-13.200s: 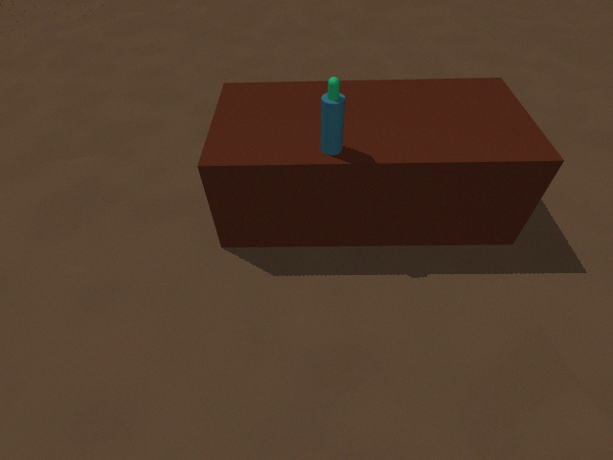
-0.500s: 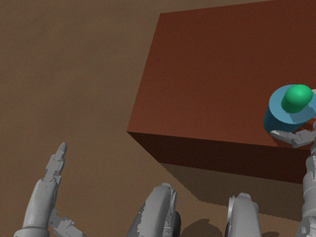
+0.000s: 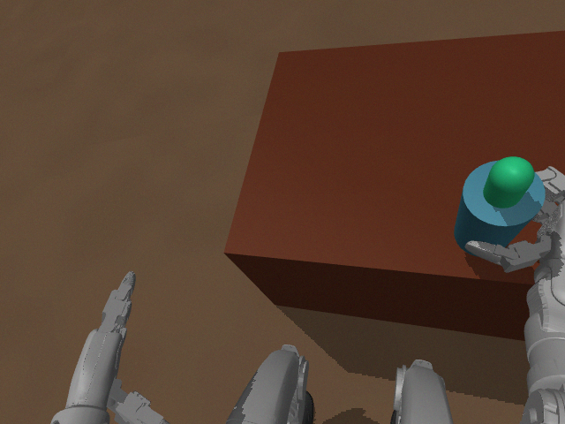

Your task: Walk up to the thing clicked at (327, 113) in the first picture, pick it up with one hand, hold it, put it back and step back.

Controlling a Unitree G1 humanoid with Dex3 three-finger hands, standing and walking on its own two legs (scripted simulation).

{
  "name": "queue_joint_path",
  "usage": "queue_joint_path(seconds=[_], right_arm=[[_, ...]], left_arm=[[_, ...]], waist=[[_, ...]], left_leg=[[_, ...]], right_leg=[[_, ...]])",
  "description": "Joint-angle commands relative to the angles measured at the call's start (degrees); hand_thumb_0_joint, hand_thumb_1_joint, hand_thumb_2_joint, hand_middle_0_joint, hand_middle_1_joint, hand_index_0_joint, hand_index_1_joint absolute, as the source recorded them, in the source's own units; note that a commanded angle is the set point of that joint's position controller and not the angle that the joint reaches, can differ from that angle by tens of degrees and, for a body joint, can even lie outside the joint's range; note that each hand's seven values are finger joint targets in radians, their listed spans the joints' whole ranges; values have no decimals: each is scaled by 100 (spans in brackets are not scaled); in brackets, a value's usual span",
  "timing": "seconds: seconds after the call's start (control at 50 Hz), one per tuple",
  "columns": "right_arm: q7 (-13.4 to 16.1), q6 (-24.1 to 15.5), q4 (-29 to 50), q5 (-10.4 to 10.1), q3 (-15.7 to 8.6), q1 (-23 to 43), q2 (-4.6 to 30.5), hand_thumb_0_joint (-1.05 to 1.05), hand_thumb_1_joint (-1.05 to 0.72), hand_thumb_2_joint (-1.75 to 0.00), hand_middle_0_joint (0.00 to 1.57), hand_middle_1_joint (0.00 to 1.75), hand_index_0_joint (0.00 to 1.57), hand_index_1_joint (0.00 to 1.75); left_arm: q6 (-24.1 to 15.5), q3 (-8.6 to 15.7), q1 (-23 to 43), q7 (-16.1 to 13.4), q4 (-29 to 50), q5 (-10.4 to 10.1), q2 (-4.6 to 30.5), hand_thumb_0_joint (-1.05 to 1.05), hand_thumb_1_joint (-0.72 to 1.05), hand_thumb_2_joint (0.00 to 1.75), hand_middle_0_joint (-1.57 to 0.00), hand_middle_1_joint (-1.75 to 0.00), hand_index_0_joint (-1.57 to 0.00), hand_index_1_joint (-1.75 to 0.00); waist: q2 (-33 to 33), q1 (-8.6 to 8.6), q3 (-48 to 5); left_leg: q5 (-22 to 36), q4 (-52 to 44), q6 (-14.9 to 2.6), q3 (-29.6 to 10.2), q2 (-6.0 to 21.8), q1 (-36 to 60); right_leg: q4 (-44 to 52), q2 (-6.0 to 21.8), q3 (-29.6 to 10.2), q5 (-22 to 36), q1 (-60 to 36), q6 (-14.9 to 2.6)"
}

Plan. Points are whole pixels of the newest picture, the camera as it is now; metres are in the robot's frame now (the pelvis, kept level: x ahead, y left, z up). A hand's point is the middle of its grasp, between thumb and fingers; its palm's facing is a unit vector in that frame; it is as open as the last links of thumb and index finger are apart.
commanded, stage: settle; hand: right
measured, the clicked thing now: (493, 209) +0.43 -0.18 +0.01
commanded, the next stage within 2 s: lift in 0.08 s
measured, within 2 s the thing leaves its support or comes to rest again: neither
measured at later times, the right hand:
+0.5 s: hand (520, 209) +0.43 -0.21 +0.01, palm faces +0.20 +0.98 -0.01, open 10.9 cm
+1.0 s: hand (538, 204) +0.39 -0.20 +0.09, palm faces +0.21 +0.98 -0.02, open 10.9 cm
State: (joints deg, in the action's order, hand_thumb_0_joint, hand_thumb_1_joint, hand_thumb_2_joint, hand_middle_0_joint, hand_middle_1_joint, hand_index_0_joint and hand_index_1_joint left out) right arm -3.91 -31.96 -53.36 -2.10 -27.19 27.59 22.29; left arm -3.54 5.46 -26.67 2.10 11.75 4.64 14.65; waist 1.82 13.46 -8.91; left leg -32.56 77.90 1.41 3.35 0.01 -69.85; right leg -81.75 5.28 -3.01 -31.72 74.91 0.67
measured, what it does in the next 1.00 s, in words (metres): rises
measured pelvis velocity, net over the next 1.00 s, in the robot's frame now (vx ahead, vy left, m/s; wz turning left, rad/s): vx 0.02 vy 0.00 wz -0.03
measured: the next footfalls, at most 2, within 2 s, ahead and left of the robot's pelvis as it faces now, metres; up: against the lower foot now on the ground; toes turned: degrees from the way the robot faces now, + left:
none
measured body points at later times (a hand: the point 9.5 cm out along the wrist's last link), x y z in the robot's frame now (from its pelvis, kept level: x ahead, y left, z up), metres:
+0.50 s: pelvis +0.01 +0.00 +0.03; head +0.13 -0.06 +0.46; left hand +0.18 +0.26 +0.07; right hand +0.41 -0.26 +0.01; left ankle +0.04 +0.14 -0.59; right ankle +0.05 -0.12 -0.59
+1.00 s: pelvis +0.02 +0.00 +0.07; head +0.09 -0.03 +0.52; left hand +0.18 +0.25 +0.06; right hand +0.37 -0.25 +0.10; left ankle +0.04 +0.14 -0.59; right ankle +0.05 -0.12 -0.59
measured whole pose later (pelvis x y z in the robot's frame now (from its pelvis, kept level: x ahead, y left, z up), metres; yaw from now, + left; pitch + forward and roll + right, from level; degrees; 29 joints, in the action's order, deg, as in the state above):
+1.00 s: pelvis +0.02 +0.00 +0.07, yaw -1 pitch +14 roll +2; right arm -0.5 -23.4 -34.8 -5.1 -16.2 14.2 11.8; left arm -0.5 4.1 -24.3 -0.3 -4.1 1.9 11.8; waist 1.0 5.6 -6.8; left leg -27.9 60.1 2.0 0.9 1.5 -46.6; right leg -61.9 3.7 0.8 -26.6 49.8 0.3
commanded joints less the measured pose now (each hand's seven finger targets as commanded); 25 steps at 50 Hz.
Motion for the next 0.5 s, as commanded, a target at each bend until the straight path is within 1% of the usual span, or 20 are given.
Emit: queue_joint_path(seconds=[0.0,0.02,0.04,0.06,0.08,0.1,0.12,0.14,0.16,0.2,0.22,0.24,0.28,0.32,0.34,0.38,0.4,0.44,0.46,0.48], right_arm=[[-105,-576,1274,-281,-155,2019,962,0,3,-135,118,145,126,145],[-87,-641,1791,-228,-362,2431,1515,0,1,-136,119,146,127,146],[-63,-634,1706,-132,-366,2398,1619,0,3,-136,120,147,128,147],[-103,-602,1423,-158,-130,2264,1137,0,2,-137,122,148,129,149],[-139,-617,1452,-228,4,2266,876,0,2,-138,120,148,127,148],[-158,-564,948,-258,-42,2094,786,0,1,-138,119,147,127,147],[-159,-590,1279,-263,-166,2179,1035,0,1,-137,120,148,127,148],[-112,-677,2051,-209,-396,2554,1619,0,2,-138,119,148,127,148],[-104,-652,1794,-149,-362,2462,1609,0,4,-139,119,148,126,148],[-172,-619,1524,-252,8,2306,837,0,11,-136,120,147,128,147],[-142,-586,1378,-255,-70,2183,965,0,11,-134,119,145,126,145],[-112,-575,1429,-254,-120,2206,1021,0,10,-133,118,144,126,144],[-27,-604,2053,-157,-262,2368,1480,0,11,-132,118,144,125,144],[-39,-562,1905,-224,118,2187,782,0,12,-131,116,142,124,142],[-74,-491,1520,-271,296,1903,412,0,10,-130,116,141,123,141],[39,-540,2310,-209,-107,2246,1241,0,11,-130,116,141,123,141],[63,-510,2335,-185,-126,2052,1270,0,13,-130,116,141,124,141],[29,-445,2239,-280,325,1834,414,0,11,-131,117,142,124,142],[59,-447,2426,-303,252,1974,604,0,11,-132,118,143,125,143],[111,-402,2296,-273,201,1699,628,0,11,-131,117,142,125,142]], left_arm=[[-298,699,-431,-116,646,-94,894,0,-55,5,-4,-4,-4,-4],[-339,777,-138,-134,1103,-97,1105,0,-55,4,-4,-4,-4,-4],[-324,803,-108,-137,1252,-50,1137,0,-55,5,-4,-4,-4,-4],[-291,677,-270,-116,1078,-22,988,0,-55,4,-4,-4,-4,-4],[-291,599,-369,-90,888,-39,853,0,-54,4,-4,-4,-4,-4],[-276,629,-461,-101,569,-62,794,0,-54,4,-4,-4,-4,-4],[-282,623,-402,-123,613,-78,862,0,-55,5,-4,-4,-4,-4],[-326,719,-149,-141,1201,-62,1074,0,-55,5,-4,-4,-4,-4],[-294,713,-187,-146,1164,-28,1100,0,-55,4,-4,-4,-4,-4],[-263,626,-413,-111,836,-26,896,0,-53,4,-5,-6,-6,-5],[-251,690,-419,-119,677,-65,934,0,-53,4,-5,-6,-6,-5],[-238,756,-345,-142,743,-64,1018,0,-54,4,-5,-6,-6,-5],[-228,863,-152,-145,1180,-49,1203,0,-53,4,-5,-6,-6,-5],[-170,667,-578,-101,486,-27,857,0,-53,3,-5,-5,-6,-4],[-204,532,-490,-85,557,-77,710,0,-53,4,-5,-5,-6,-5],[-212,707,-265,-132,675,-62,967,0,-54,4,-5,-5,-6,-5],[-188,740,-208,-134,719,-61,1016,0,-54,4,-5,-5,-5,-5],[-172,446,-326,-87,541,-56,655,0,-54,4,-5,-5,-6,-5],[-173,629,-332,-118,456,-87,804,0,-54,4,-5,-5,-6,-5],[-155,509,-273,-122,498,-88,746,0,-54,4,-5,-5,-5,-5]], waist=[[-1293,-96,-2465],[-1476,-185,-3052],[-1499,-206,-3228],[-1369,-92,-2990],[-1465,-160,-2757],[-1272,-63,-2366],[-1281,-104,-2554],[-1550,-220,-3408],[-1569,-186,-3514],[-1508,-97,-2956],[-1605,-190,-2827],[-1481,-114,-2776],[-1720,-294,-3355],[-1722,-292,-2779],[-1479,-162,-2488],[-1629,-375,-3075],[-1535,-393,-3150],[-1408,-353,-2743],[-1523,-372,-2751],[-1404,-464,-2770]], left_leg=[[1497,-1000,-265,-46,-222,898],[1557,-945,-281,-34,-206,1063],[1642,-999,-264,-60,-217,1206],[1579,-1014,-270,-13,-237,1146],[1558,-1022,-273,-51,-228,1132],[1537,-1084,-251,-74,-221,1055],[1665,-1086,-247,-72,-219,1120],[1924,-999,-254,-86,-210,1396],[1996,-997,-254,-50,-234,1403],[1865,-1024,-271,-1,-246,1201],[1826,-1075,-275,-17,-243,1171],[1752,-1108,-279,30,-255,1149],[1826,-1153,-283,17,-254,1437],[1727,-1223,-279,-8,-260,1255],[1771,-1309,-260,4,-261,1263],[1973,-1330,-240,-65,-229,1602],[2070,-1360,-225,-62,-232,1698],[1964,-1447,-231,-73,-227,1710],[1907,-1478,-243,-80,-216,1760],[2002,-1531,-217,-88,-216,1882]], right_leg=[[1206,-273,-82,1397,-2475,-80],[1224,-259,-91,1506,-2807,-44],[1215,-259,-72,1631,-3011,-57],[1258,-267,-64,1519,-2913,-64],[1280,-284,-38,1466,-2735,-63],[1242,-292,-31,1380,-2508,-85],[1236,-288,-58,1527,-2596,-84],[1221,-281,-63,1869,-3022,-72],[1203,-265,-50,2056,-3272,-62],[1291,-274,-57,1983,-3115,-44],[1363,-286,-39,1961,-3099,-36],[1430,-273,-74,1858,-3108,-25],[1545,-256,-62,2025,-3610,0],[1571,-268,-6,1962,-3403,-6],[1574,-273,5,1894,-3277,-23],[1578,-282,22,2016,-3450,-32],[1581,-276,37,2130,-3574,-49],[1701,-310,76,1909,-3369,-44],[1787,-314,84,1837,-3450,-25],[1811,-320,104,1934,-3514,-41]])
